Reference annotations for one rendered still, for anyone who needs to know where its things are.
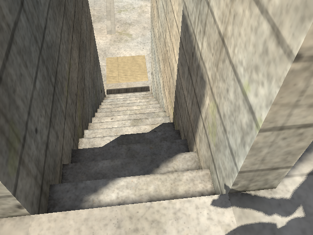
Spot stairs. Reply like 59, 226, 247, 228
47, 92, 216, 213

